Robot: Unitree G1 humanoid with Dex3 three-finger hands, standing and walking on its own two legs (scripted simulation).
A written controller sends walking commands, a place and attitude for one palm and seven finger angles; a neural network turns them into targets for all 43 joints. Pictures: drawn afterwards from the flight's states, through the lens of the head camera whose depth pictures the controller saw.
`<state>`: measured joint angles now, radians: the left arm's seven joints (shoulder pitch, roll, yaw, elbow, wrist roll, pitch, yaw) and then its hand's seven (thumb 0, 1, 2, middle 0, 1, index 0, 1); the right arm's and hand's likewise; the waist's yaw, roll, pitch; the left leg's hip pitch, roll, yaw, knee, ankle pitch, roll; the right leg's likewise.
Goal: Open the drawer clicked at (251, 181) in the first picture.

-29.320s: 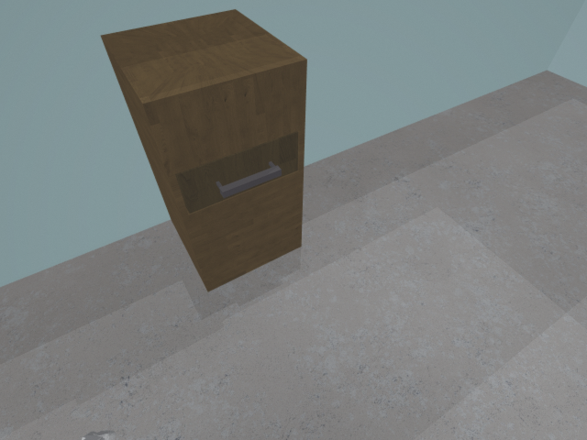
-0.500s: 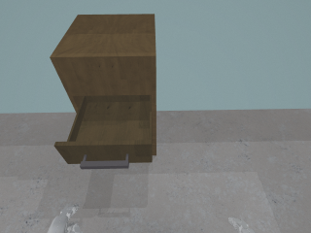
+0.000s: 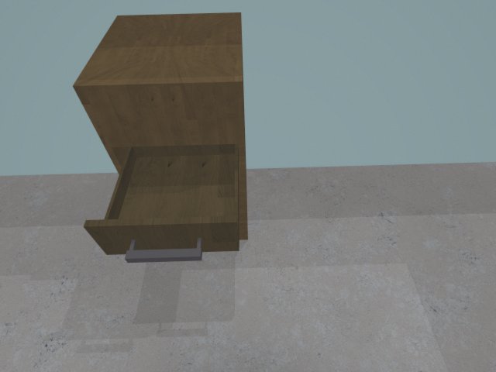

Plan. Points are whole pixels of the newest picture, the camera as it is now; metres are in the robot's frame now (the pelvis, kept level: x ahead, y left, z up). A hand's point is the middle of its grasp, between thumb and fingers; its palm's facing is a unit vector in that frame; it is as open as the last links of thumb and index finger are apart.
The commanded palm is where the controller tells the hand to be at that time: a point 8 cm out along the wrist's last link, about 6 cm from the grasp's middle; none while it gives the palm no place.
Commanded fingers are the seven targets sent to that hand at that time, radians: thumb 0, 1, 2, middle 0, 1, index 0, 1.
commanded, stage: let the arm hang, fingers relaxed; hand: left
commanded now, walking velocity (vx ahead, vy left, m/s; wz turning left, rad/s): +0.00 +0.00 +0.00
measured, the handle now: (165, 248) +0.44 +0.25 -0.25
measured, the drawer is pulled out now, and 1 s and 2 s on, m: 0.29 0.29 0.29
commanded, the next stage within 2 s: look to check the result in 0.40 s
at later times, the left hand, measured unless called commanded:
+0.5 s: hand out of the picture -0.01 +0.15 -0.17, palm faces +0.01 -0.98 -0.18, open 7.3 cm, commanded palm none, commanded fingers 0.00 0.90 0.90 -0.20 -0.30 -0.20 -0.30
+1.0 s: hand out of the picture +0.00 +0.15 -0.17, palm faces +0.01 -0.98 -0.19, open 7.3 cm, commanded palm none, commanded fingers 0.00 0.90 0.90 -0.20 -0.30 -0.20 -0.30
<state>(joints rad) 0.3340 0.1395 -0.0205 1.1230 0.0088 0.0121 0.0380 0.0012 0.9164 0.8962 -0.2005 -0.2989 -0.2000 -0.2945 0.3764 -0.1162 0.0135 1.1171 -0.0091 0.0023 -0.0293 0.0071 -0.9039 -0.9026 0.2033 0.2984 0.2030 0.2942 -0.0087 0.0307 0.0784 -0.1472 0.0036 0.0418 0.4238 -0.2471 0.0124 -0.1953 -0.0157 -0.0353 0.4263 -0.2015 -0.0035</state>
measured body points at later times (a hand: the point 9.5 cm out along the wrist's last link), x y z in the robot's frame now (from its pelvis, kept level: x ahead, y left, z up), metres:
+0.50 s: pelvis +0.00 -0.01 +0.00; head +0.02 -0.02 +0.45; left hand -0.01 +0.20 -0.16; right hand -0.03 -0.21 -0.16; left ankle -0.01 +0.11 -0.74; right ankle +0.02 -0.12 -0.74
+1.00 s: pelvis +0.01 -0.01 +0.00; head +0.04 -0.02 +0.45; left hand +0.00 +0.20 -0.16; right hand -0.03 -0.21 -0.17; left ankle -0.01 +0.11 -0.74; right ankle +0.02 -0.12 -0.74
